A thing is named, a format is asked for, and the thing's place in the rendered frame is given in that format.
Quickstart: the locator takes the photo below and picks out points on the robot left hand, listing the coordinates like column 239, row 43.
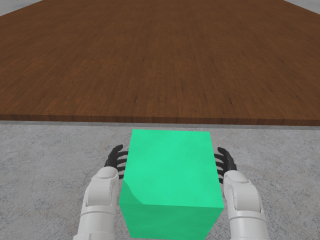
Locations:
column 113, row 160

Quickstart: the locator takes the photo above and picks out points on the robot right hand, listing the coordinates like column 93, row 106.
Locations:
column 227, row 165

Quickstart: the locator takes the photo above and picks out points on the left robot forearm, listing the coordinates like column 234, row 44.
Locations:
column 98, row 211

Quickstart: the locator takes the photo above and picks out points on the right robot forearm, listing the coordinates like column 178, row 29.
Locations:
column 245, row 209

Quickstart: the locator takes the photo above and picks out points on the carton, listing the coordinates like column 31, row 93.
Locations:
column 170, row 188

